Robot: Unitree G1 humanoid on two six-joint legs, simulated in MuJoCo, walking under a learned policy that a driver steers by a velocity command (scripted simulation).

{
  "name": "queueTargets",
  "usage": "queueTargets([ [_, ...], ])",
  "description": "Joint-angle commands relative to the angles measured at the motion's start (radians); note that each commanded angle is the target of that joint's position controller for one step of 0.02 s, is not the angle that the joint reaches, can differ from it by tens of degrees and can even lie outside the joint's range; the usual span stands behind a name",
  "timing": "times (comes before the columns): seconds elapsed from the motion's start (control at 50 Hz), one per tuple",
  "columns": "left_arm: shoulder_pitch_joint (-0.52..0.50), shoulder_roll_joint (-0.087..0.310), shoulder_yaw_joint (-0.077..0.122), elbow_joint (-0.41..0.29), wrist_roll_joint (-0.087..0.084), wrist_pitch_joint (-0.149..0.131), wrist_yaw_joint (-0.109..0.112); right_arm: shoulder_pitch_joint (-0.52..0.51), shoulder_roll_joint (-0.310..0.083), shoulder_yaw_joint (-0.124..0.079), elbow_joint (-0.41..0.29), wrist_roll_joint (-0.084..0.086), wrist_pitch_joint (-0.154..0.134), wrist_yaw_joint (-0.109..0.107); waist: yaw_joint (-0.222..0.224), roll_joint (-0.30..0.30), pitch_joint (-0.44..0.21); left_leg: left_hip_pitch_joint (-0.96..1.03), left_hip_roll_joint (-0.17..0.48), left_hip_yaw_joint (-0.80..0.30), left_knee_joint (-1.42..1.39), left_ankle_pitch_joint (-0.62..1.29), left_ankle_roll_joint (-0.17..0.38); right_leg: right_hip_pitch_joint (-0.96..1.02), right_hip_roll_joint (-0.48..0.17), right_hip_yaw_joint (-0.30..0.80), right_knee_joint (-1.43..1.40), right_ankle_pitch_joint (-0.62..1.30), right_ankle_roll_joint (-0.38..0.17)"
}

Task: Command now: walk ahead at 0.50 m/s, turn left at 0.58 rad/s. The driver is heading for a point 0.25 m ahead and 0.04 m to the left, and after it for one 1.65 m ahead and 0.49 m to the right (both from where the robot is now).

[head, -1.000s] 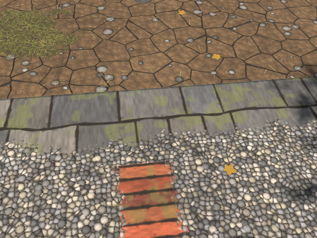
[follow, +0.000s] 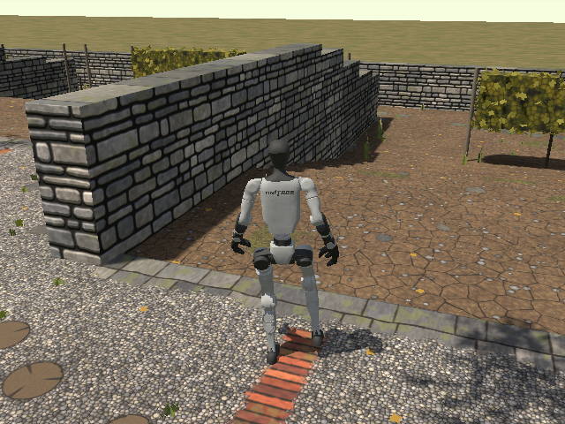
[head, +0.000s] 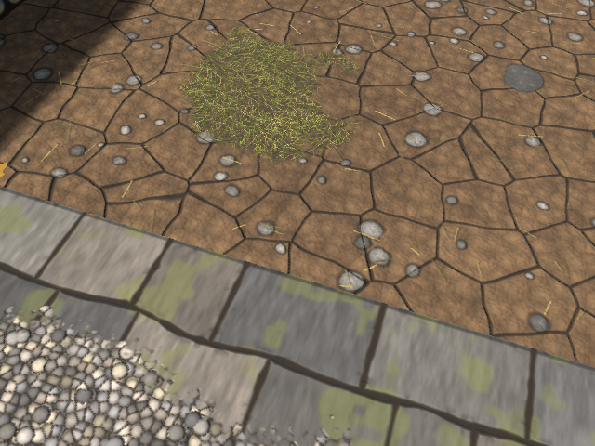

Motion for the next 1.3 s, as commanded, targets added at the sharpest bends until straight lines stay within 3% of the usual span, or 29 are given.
queueTargets([
  [0.02, -0.036, 0.052, 0.012, -0.065, 0.004, 0.002, 0.004, -0.013, -0.174, -0.046, -0.074, 0.004, -0.015, -0.024, 0.018, 0.084, -0.057, 0.006, 0.216, -0.199, -0.136, 0.244, 0.152, -0.004, 0.033, -0.026, -0.181, 0.168, 0.034],
  [0.08, -0.113, 0.035, 0.001, -0.085, -0.007, -0.007, -0.01, 0.013, -0.169, -0.043, -0.06, 0.006, -0.009, -0.031, -0.017, 0.121, -0.048, 0.001, 0.197, -0.178, -0.128, 0.131, 0.112, 0.056, 0.069, -0.037, -0.382, 0.319, 0.03],
  [0.18, -0.175, 0.061, 0.0, -0.109, -0.017, -0.027, -0.039, 0.082, -0.16, -0.036, -0.007, 0.0, -0.01, -0.029, -0.059, 0.137, -0.012, 0.171, 0.296, -0.215, -0.074, 0.163, 0.104, 0.01, 0.064, -0.047, -0.475, 0.299, -0.036],
  [0.22, -0.155, 0.077, 0.004, -0.112, -0.02, -0.03, -0.046, 0.081, -0.172, -0.04, 0.006, -0.002, -0.002, -0.032, -0.044, 0.15, -0.003, 0.25, 0.33, -0.215, -0.041, 0.277, 0.087, 0.001, 0.069, -0.061, -0.491, 0.198, -0.077],
  [0.26, -0.024, 0.109, 0.022, -0.078, -0.02, -0.031, -0.047, 0.043, -0.182, -0.04, 0.004, -0.004, 0.005, -0.035, 0.031, 0.15, -0.076, 0.271, 0.296, -0.149, 0.103, 0.604, 0.055, 0.178, 0.124, -0.113, -0.525, 0.159, -0.128],
  [0.28, 0.115, 0.144, 0.039, -0.041, -0.013, -0.03, -0.045, 0.029, -0.168, -0.031, -0.004, -0.009, 0.008, -0.038, 0.097, 0.118, -0.18, 0.218, 0.245, -0.096, 0.283, 0.68, 0.027, 0.387, 0.114, -0.089, -0.513, 0.211, -0.168],
  [0.3, 0.266, 0.204, 0.051, -0.024, -0.007, -0.027, -0.045, 0.065, -0.13, -0.013, -0.025, -0.031, 0.004, -0.042, 0.127, -0.026, -0.324, 0.008, 0.164, -0.047, 0.589, 0.398, -0.015, 0.684, -0.058, 0.17, -0.49, 0.254, -0.259],
  [0.32, 0.316, 0.238, 0.061, 0.002, -0.018, -0.019, -0.055, 0.169, -0.061, 0.006, -0.031, -0.019, -0.014, -0.033, 0.072, -0.302, -0.374, -0.377, 0.008, -0.014, 0.881, -0.34, -0.092, 0.951, -0.22, 0.636, -0.632, 0.033, -0.4],
  [0.34, 0.301, 0.154, 0.04, -0.005, -0.047, -0.016, -0.057, 0.097, -0.136, 0.0, -0.038, -0.006, -0.032, -0.025, 0.109, -0.183, -0.307, -0.513, 0.062, -0.099, 0.963, -0.375, -0.082, 0.947, -0.213, 0.704, -0.701, -0.175, -0.368],
  [0.36, 0.238, 0.119, 0.03, -0.025, -0.039, -0.008, -0.05, -0.025, -0.167, -0.008, -0.066, 0.011, -0.046, -0.018, 0.12, -0.092, -0.17, -0.562, 0.103, -0.083, 0.948, -0.281, -0.076, 0.822, -0.183, 0.568, -0.716, -0.144, -0.328],
  [0.38, 0.2, 0.115, 0.026, -0.04, -0.024, -0.001, -0.046, -0.091, -0.157, -0.004, -0.081, -0.001, -0.058, -0.018, 0.108, 0.003, -0.107, -0.54, 0.133, -0.062, 0.896, -0.221, -0.074, 0.702, -0.142, 0.473, -0.729, -0.041, -0.31],
  [0.4, 0.178, 0.104, 0.022, -0.047, -0.019, 0.003, -0.042, -0.111, -0.149, -0.009, -0.091, -0.02, -0.064, -0.019, 0.082, 0.031, -0.074, -0.511, 0.158, -0.055, 0.821, -0.178, -0.082, 0.621, -0.111, 0.415, -0.741, 0.066, -0.307],
  [0.48, 0.188, 0.105, 0.021, -0.053, -0.023, 0.006, -0.022, -0.092, -0.108, -0.005, -0.103, -0.031, -0.049, -0.023, 0.035, -0.043, -0.084, -0.424, 0.176, -0.024, 0.637, -0.142, -0.13, 0.508, -0.048, 0.297, -0.779, 0.267, -0.317],
  [0.6, 0.271, 0.136, 0.033, -0.029, -0.037, 0.033, 0.011, -0.295, -0.062, 0.013, -0.146, -0.022, -0.053, -0.018, 0.1, -0.051, -0.049, -0.344, 0.12, -0.007, 0.272, 0.186, -0.169, 0.411, 0.022, 0.213, -0.767, 0.263, -0.254],
  [0.7, 0.332, 0.132, 0.035, -0.015, -0.042, 0.056, 0.02, -0.386, -0.091, 0.002, -0.169, -0.005, -0.074, 0.003, 0.117, -0.063, -0.043, -0.264, 0.08, -0.032, 0.124, 0.176, -0.151, 0.483, -0.009, 0.322, -0.68, 0.183, -0.232],
  [0.76, 0.29, 0.126, 0.039, -0.031, -0.039, 0.064, 0.022, -0.263, -0.135, -0.022, -0.139, -0.002, -0.087, -0.002, 0.037, -0.096, -0.077, -0.081, 0.085, -0.019, 0.046, 0.116, -0.097, 0.494, 0.005, 0.357, -0.562, 0.26, -0.196],
  [0.78, 0.271, 0.09, 0.026, -0.048, -0.031, 0.061, 0.017, -0.145, -0.168, -0.037, -0.121, -0.015, -0.09, -0.01, -0.023, -0.071, -0.176, 0.125, 0.161, -0.066, 0.065, 0.113, -0.049, 0.432, 0.05, 0.309, -0.403, 0.274, -0.166],
  [0.8, 0.287, 0.031, 0.006, -0.071, -0.008, 0.057, 0.016, 0.02, -0.231, -0.052, -0.105, -0.022, -0.085, -0.02, -0.074, 0.068, -0.326, 0.392, 0.344, -0.26, 0.084, 0.06, 0.014, 0.286, 0.134, 0.2, -0.112, 0.034, -0.128],
  [0.82, 0.429, 0.0, -0.007, -0.098, -0.043, 0.047, 0.014, 0.059, -0.274, -0.061, -0.066, -0.026, -0.069, -0.009, 0.005, 0.411, -0.391, 0.596, 0.534, -0.705, -0.009, -0.161, 0.162, -0.045, 0.217, 0.109, 0.149, -0.391, -0.085],
  [0.84, 0.403, 0.107, 0.013, -0.065, -0.054, 0.049, 0.018, 0.013, -0.169, -0.041, -0.089, -0.009, -0.064, -0.006, -0.016, 0.257, -0.276, 0.51, 0.517, -0.699, -0.046, -0.328, 0.135, -0.147, 0.127, 0.124, 0.257, -0.337, -0.071],
  [0.86, 0.295, 0.145, 0.026, -0.077, -0.045, 0.055, 0.016, -0.024, -0.119, -0.027, -0.092, -0.007, -0.059, -0.01, -0.039, 0.155, -0.153, 0.387, 0.465, -0.525, -0.059, -0.28, 0.093, -0.162, 0.099, 0.096, 0.273, -0.238, -0.062],
  [0.88, 0.252, 0.129, 0.026, -0.084, -0.037, 0.059, 0.015, -0.066, -0.11, -0.019, -0.091, -0.015, -0.055, -0.008, -0.018, 0.084, -0.089, 0.272, 0.421, -0.409, -0.084, -0.152, 0.075, -0.128, 0.069, 0.071, 0.255, -0.166, -0.051],
  [0.92, 0.23, 0.099, 0.029, -0.102, -0.034, 0.063, 0.004, -0.105, -0.088, -0.011, -0.072, -0.026, -0.055, -0.008, 0.019, 0.12, -0.036, 0.142, 0.362, -0.257, -0.132, -0.005, 0.062, -0.072, 0.02, 0.059, 0.19, -0.098, -0.043],
  [1.0, 0.181, 0.049, 0.018, -0.139, -0.034, 0.078, -0.005, -0.101, -0.118, -0.025, -0.032, -0.017, -0.068, -0.006, 0.028, 0.117, -0.019, 0.097, 0.36, -0.109, -0.199, 0.129, 0.093, -0.097, -0.009, 0.029, 0.093, -0.021, -0.023],
  [1.08, 0.097, 0.03, 0.006, -0.159, -0.031, 0.061, -0.026, -0.102, -0.165, -0.037, 0.003, -0.017, -0.062, -0.012, 0.006, 0.088, -0.019, 0.11, 0.326, 0.055, -0.208, 0.261, 0.073, -0.047, -0.005, -0.011, -0.158, 0.204, -0.029],
  [1.14, 0.022, 0.038, 0.007, -0.18, -0.031, 0.052, -0.043, -0.066, -0.191, -0.042, 0.026, -0.012, -0.055, -0.016, -0.023, 0.07, -0.019, 0.151, 0.346, 0.118, -0.189, 0.298, 0.062, -0.003, 0.013, -0.056, -0.24, 0.303, -0.046],
  [1.2, -0.047, 0.043, 0.008, -0.222, -0.032, 0.054, -0.055, -0.032, -0.203, -0.046, 0.051, 0.011, -0.042, -0.016, -0.033, 0.081, 0.008, 0.233, 0.376, 0.148, -0.14, 0.349, 0.043, -0.025, 0.026, -0.078, -0.302, 0.195, -0.084],
  [1.26, -0.008, 0.072, 0.026, -0.229, -0.032, 0.054, -0.063, -0.023, -0.23, -0.053, 0.067, 0.024, -0.025, -0.018, 0.013, 0.109, -0.024, 0.319, 0.383, 0.176, 0.003, 0.631, 0.013, 0.077, 0.083, -0.104, -0.397, 0.121, -0.134],
  [1.3, 0.216, 0.132, 0.064, -0.167, -0.028, 0.057, -0.051, -0.036, -0.235, -0.049, 0.073, 0.027, -0.014, -0.017, 0.146, 0.087, -0.136, 0.226, 0.342, 0.223, 0.318, 0.739, -0.018, 0.416, 0.149, -0.153, -0.494, 0.176, -0.181],
])
Velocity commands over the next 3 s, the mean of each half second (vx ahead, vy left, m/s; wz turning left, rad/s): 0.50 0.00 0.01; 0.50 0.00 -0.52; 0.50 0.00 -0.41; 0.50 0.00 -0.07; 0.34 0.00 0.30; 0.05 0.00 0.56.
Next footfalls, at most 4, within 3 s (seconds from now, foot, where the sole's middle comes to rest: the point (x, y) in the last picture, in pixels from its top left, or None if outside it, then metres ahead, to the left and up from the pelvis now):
0.28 right None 0.35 -0.14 -0.78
0.78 left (271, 369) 0.64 0.03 -0.78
1.30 right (412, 315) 0.77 -0.32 -0.78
1.78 left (380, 208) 1.16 -0.30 -0.82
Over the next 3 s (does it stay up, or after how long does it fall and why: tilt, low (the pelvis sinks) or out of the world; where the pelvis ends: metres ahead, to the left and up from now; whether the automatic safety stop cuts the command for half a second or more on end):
stays up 1.27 -0.46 -0.04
